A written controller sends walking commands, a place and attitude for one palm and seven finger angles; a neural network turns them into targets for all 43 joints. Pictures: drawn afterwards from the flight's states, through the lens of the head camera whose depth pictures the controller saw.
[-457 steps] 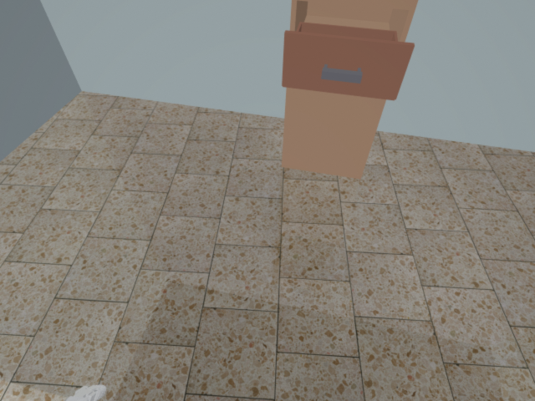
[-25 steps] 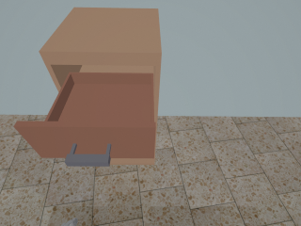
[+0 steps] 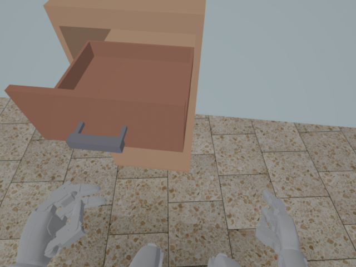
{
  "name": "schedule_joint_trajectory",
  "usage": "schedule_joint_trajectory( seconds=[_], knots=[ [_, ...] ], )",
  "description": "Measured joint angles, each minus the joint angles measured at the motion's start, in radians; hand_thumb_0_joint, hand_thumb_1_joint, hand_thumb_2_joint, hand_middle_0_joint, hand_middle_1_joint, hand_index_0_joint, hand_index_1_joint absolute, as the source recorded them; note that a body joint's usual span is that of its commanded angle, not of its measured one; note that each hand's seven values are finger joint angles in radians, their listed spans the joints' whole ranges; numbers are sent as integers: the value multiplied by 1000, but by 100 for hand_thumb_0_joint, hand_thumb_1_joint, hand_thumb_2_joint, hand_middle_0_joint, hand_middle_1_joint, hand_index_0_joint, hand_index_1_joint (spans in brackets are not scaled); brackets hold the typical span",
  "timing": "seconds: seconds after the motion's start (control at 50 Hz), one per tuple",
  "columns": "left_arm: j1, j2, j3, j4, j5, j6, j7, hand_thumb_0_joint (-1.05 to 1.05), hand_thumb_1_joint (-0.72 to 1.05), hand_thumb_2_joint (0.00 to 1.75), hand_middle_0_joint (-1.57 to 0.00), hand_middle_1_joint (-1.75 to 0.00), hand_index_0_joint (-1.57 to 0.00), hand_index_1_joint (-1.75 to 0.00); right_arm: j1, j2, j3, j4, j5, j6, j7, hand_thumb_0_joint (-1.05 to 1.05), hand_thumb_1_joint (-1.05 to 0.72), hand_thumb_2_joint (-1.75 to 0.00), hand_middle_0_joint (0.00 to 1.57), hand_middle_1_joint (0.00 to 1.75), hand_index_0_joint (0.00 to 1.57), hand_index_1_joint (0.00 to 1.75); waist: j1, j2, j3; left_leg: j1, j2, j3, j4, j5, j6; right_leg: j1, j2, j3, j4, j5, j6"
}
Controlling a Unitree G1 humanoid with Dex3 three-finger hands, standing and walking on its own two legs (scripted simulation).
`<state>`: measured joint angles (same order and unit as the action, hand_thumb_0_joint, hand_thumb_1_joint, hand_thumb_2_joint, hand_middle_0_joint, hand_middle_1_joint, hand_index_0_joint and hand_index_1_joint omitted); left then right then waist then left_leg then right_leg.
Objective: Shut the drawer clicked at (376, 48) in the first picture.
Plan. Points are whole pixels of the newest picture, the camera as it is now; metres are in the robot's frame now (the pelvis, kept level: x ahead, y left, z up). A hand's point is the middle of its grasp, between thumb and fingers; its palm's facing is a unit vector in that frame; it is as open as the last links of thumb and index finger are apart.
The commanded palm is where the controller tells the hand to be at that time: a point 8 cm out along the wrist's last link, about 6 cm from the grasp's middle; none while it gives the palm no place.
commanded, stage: raise the hand and make a fist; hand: left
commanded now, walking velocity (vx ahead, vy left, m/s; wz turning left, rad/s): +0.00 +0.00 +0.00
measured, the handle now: (99, 135) +0.38 +0.24 +0.06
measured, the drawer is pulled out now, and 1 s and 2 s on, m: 0.28 0.28 0.28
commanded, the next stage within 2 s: bring the fist close to the handle in 1.30 s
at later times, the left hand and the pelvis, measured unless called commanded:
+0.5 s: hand (59, 215) +0.18 +0.22 +0.11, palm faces +0.02 -1.00 -0.04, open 3.1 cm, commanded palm +0.13 +0.27 +0.13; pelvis +0.02 +0.04 +0.03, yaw -1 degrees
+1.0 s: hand (60, 205) +0.18 +0.20 +0.16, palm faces +0.03 -1.00 -0.07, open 3.3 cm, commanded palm +0.13 +0.26 +0.16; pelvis +0.03 +0.05 +0.04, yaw -1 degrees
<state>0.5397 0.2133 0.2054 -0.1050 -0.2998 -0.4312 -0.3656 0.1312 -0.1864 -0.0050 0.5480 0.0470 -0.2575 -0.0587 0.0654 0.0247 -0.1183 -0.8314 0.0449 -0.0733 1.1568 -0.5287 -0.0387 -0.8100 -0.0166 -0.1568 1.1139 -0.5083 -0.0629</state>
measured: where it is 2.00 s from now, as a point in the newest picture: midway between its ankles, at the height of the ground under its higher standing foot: outside the picture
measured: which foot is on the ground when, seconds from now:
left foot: down 0.00-1.00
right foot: down 0.00-1.00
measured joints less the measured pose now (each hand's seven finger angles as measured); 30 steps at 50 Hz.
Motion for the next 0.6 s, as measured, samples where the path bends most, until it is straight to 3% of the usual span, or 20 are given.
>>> schedule_joint_trajectory(
  seconds=[0.1, 0.2, 0.28, 0.4, 0.6],
  knots=[
    [-14, 25, 45, 23, -22, 94, 15, 2, 90, 90, -73, -88, -73, -87, 69, 35, 17, 32, 4, 35, -9, 2, -91, -90, 21, 30, 20, 30, -45, 6, 2, 69, 3, 23, -85, 31, 0, 56, 5, 21, -74, 32, 7],
    [34, 31, 91, 31, -42, 78, 36, 2, 90, 90, -83, -98, -83, -98, 129, 3, -8, 56, 6, 27, -13, 2, -91, -90, 21, 30, 20, 30, -64, 5, 6, 114, -1, 45, -141, 50, 8, 93, 4, 41, -127, 55, 20],
    [81, 21, 75, 5, -48, 39, 30, 2, 90, 90, -91, -107, -91, -107, 152, -42, -33, 63, 10, -1, -14, 2, -91, -90, 20, 30, 20, 30, -63, 2, 13, 128, -7, 52, -156, 53, 22, 111, -2, 49, -151, 66, 33],
    [121, 3, 4, -81, -13, 29, 67, 2, 90, 90, -103, -120, -103, -120, 139, -67, -49, 41, 9, -36, -7, 2, -91, -90, 20, 30, 20, 30, -57, -9, 17, 146, -16, 60, -158, 48, 44, 137, -10, 56, -170, 73, 51],
    [174, -17, -91, -256, 59, 124, 171, 2, 90, 90, -123, -142, -123, -142, 79, -7, 9, -52, -1, -12, 32, 2, -91, -90, 20, 30, 20, 30, -37, -2, -4, 201, -30, 70, -167, 35, 69, 200, -22, 65, -199, 74, 77]
  ],
)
